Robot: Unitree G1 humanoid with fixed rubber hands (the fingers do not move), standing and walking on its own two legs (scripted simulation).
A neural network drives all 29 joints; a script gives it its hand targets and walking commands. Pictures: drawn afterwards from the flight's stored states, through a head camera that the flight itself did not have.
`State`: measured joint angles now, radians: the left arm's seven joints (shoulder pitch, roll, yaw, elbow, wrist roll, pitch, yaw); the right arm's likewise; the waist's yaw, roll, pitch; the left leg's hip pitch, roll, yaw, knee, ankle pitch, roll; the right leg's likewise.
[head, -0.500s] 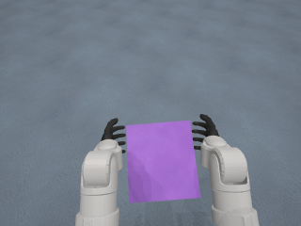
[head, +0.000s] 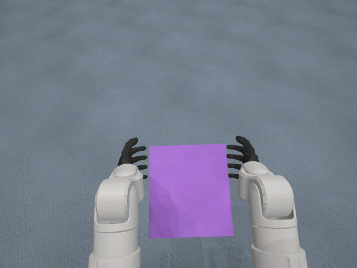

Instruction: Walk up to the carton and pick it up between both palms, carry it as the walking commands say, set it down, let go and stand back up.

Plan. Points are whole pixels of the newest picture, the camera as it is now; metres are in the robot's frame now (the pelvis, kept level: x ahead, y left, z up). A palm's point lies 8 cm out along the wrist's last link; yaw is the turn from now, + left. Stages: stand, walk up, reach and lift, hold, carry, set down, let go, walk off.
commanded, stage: carry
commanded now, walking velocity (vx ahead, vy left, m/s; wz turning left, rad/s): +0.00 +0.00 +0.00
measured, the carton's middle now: (187, 188) +0.33 +0.01 -0.01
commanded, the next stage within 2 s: hold in 1.18 s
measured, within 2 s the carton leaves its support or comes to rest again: neither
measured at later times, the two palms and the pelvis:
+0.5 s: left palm (133, 171) +0.32 +0.12 +0.09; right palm (250, 167) +0.32 -0.13 +0.09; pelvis +0.01 +0.00 +0.00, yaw +0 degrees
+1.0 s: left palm (134, 176) +0.31 +0.12 +0.07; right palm (249, 172) +0.32 -0.13 +0.07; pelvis +0.01 +0.00 +0.00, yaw +0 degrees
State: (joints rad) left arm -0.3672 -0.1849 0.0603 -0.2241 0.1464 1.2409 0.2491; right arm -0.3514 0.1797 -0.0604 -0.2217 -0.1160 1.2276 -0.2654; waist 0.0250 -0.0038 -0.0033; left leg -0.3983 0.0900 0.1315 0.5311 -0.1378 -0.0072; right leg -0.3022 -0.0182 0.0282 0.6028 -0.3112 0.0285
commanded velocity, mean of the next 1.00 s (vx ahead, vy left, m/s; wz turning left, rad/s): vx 0.00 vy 0.00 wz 0.00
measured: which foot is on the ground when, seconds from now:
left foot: down 0.00-1.00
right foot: down 0.00-1.00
